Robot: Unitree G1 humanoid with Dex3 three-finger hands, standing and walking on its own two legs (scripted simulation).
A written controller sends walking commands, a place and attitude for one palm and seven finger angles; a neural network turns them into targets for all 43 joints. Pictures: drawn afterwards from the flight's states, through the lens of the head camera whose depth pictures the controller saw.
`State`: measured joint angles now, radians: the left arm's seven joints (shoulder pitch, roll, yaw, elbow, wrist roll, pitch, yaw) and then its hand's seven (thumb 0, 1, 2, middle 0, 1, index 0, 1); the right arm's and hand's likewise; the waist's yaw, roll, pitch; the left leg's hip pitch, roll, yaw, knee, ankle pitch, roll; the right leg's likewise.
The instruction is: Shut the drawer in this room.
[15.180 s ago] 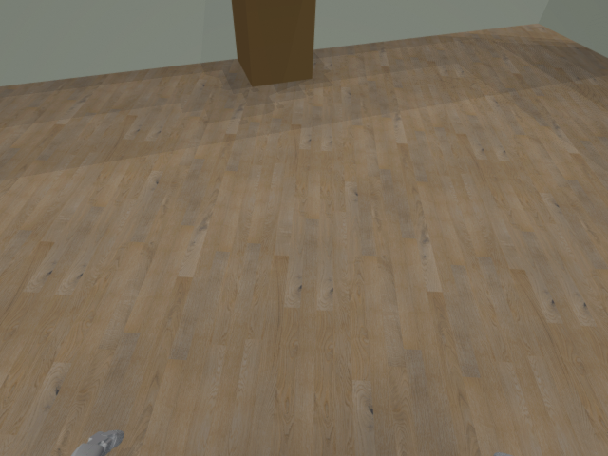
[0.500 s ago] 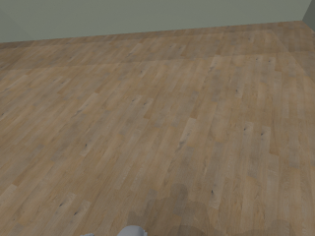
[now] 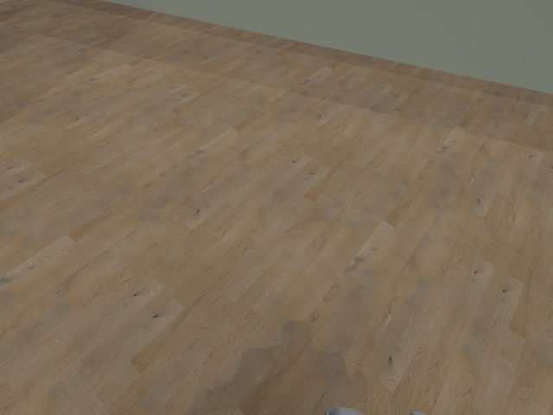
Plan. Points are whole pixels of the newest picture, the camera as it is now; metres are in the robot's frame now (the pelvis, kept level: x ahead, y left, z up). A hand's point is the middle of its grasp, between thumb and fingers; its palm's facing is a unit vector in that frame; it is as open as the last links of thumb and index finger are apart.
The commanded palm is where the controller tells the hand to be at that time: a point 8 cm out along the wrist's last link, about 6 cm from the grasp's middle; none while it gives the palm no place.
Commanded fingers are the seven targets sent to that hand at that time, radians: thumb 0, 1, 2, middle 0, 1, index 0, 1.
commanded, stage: turn or walk to find it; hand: left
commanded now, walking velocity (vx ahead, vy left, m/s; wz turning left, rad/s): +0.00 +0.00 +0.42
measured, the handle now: out of the picture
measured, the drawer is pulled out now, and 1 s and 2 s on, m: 0.19 0.19 0.19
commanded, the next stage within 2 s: none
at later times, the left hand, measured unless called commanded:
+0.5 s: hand out of the picture +0.03 +0.14 -0.14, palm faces +0.21 -0.94 -0.28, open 7.4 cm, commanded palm none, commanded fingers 0.00 0.90 0.90 -0.20 -0.30 -0.20 -0.30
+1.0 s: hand out of the picture -0.12 +0.20 -0.18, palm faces +0.46 -0.86 -0.22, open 7.4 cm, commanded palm none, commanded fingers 0.00 0.90 0.90 -0.20 -0.30 -0.20 -0.30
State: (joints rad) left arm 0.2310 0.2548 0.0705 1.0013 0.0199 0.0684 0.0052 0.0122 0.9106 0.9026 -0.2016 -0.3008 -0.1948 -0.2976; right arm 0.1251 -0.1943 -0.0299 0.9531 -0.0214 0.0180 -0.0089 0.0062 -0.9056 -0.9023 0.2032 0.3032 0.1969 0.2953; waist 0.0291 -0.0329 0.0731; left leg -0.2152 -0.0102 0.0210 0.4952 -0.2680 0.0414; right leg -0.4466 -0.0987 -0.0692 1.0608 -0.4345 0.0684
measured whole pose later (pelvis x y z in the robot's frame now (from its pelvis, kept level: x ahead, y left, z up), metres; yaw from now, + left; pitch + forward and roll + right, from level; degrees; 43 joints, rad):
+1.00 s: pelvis -0.06 -0.01 +0.00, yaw +25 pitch -1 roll -2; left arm 0.23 0.26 0.07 1.01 0.02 0.07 0.01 0.01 0.91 0.90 -0.20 -0.30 -0.20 -0.30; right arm 0.12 -0.20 -0.03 0.95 -0.02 0.02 -0.01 0.01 -0.91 -0.90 0.20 0.30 0.20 0.30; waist 0.03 -0.03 0.08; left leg -0.22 -0.01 0.04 0.51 -0.28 0.06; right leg -0.44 -0.10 -0.08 1.06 -0.45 0.07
